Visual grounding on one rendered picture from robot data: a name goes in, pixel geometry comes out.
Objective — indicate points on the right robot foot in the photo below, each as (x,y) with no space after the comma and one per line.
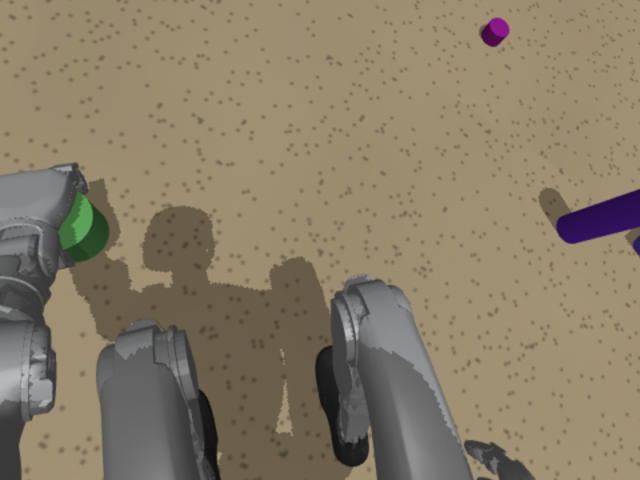
(349,454)

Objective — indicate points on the left robot arm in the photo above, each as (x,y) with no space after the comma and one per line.
(29,258)

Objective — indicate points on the left robot foot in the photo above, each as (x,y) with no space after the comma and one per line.
(210,436)

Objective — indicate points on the right robot hand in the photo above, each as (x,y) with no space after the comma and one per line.
(496,461)

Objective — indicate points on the left robot hand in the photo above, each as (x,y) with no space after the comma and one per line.
(46,195)

